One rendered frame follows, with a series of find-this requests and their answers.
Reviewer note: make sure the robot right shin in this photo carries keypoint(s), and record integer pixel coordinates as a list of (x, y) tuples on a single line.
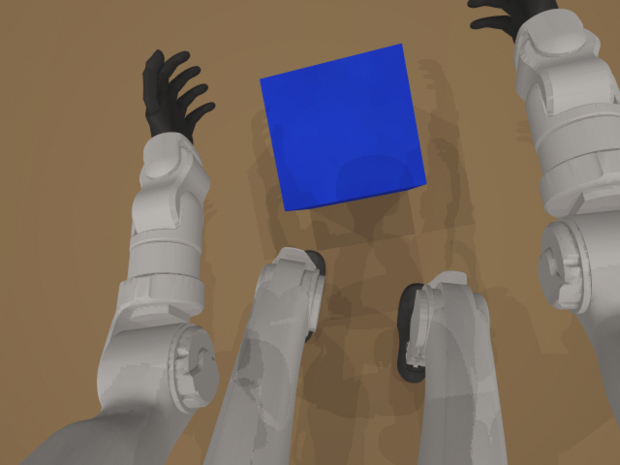
[(413, 355)]

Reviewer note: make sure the right robot hand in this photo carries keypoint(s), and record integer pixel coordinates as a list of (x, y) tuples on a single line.
[(519, 11)]

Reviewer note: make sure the right robot forearm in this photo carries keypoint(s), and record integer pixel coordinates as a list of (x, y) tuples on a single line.
[(573, 109)]

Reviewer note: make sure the left robot forearm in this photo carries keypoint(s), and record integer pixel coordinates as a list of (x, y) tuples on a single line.
[(163, 286)]

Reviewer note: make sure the robot left upper arm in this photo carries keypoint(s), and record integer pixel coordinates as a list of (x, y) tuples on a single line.
[(151, 382)]

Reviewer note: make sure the left robot hand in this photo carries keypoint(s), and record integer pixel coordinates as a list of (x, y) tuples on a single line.
[(164, 112)]

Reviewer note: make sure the carton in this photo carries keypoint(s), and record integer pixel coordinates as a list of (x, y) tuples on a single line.
[(344, 130)]

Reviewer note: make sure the robot right upper arm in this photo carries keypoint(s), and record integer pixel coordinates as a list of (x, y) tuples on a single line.
[(579, 270)]

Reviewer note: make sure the left robot foot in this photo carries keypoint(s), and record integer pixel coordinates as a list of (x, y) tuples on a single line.
[(319, 263)]

